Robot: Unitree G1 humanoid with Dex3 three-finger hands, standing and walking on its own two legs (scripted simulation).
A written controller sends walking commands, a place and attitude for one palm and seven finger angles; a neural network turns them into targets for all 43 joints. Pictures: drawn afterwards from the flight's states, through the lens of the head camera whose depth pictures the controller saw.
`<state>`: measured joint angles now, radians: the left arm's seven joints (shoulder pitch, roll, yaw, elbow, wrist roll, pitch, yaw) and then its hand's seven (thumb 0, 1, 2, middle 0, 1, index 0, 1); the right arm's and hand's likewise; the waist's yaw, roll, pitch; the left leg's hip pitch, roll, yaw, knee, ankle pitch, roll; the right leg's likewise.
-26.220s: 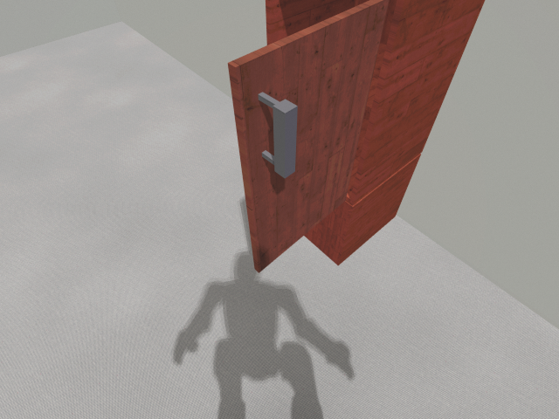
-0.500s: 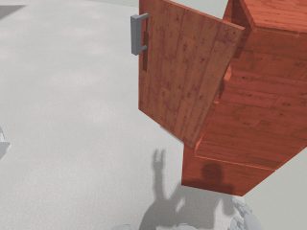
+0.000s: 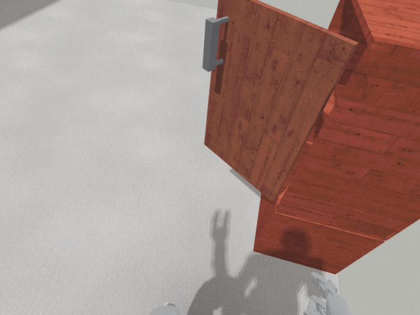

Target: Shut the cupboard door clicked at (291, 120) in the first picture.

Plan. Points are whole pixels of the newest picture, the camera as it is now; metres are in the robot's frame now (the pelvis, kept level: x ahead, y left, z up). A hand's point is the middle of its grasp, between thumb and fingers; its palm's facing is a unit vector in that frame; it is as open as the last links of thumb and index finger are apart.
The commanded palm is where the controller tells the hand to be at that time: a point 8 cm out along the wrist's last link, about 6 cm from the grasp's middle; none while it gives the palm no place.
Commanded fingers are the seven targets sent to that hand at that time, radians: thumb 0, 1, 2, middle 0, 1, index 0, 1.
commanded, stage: step back with the hand held close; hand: left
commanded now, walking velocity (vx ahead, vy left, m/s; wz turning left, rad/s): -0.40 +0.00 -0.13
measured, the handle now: (216, 43) +0.78 +0.05 +0.14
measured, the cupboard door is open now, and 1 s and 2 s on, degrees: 57 57 57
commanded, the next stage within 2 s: stop stepping back and stand still in 0.30 s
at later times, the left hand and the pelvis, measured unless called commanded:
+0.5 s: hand out of the picture +0.08 +0.26 +0.20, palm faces +0.30 -0.79 -0.53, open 7.4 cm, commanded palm +0.05 +0.28 +0.20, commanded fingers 0.00 0.90 0.90 -0.20 -0.30 -0.20 -0.30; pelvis -0.13 +0.00 +0.02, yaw -7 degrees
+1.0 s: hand out of the picture +0.04 +0.29 +0.20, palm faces +0.37 -0.80 -0.48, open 7.4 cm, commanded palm +0.00 +0.32 +0.20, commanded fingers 0.00 0.90 0.90 -0.20 -0.30 -0.20 -0.30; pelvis -0.18 +0.04 +0.02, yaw -7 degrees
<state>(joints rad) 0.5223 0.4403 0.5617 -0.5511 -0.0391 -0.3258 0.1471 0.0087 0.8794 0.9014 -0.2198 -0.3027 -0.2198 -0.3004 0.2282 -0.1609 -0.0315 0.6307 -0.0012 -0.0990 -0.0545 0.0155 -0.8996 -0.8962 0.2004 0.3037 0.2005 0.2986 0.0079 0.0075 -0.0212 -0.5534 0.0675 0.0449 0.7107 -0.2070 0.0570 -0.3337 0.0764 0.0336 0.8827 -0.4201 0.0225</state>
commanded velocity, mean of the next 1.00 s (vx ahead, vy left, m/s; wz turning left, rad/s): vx -0.04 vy -0.03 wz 0.02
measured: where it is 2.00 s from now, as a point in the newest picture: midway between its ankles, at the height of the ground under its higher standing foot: outside the picture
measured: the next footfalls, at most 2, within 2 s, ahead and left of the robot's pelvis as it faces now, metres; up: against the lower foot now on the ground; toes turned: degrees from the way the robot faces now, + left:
right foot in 0.06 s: -0.10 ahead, -0.14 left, +0.00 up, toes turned -8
left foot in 0.64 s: -0.12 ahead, +0.15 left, +0.00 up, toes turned -5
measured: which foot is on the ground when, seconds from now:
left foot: down 0.00-0.42, up 0.44-0.62, down 0.64-0.90, up 0.92-1.00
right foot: up 0.00-0.04, down 0.06-0.66, up 0.68-0.86, down 0.88-1.00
